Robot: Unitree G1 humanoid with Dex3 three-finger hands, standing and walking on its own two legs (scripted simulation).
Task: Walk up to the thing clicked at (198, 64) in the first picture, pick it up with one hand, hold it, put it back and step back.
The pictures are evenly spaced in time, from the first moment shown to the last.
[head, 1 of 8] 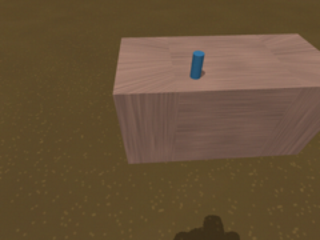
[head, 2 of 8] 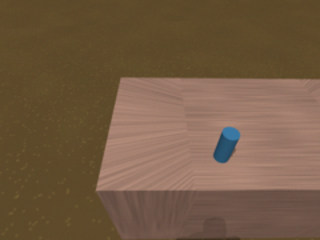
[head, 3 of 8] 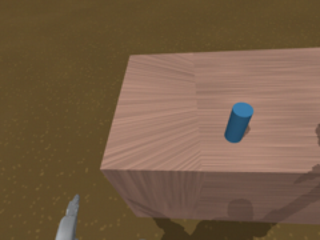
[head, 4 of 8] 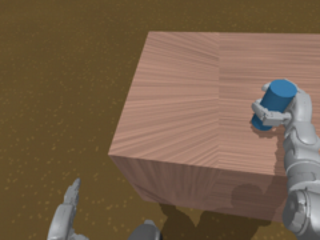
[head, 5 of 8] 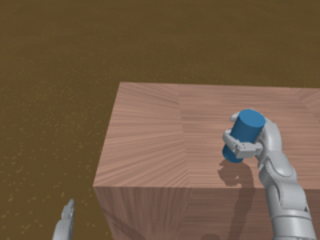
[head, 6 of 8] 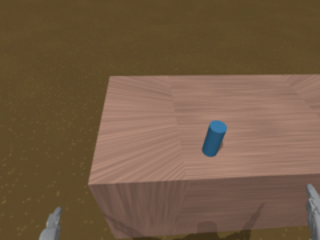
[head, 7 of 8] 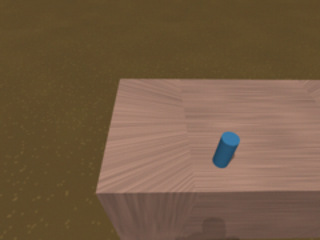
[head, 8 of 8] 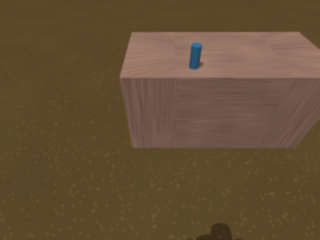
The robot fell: no
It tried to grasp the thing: yes
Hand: right
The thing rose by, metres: 0.22
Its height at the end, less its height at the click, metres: +0.00
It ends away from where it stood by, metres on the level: 0.02
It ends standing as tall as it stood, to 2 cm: yes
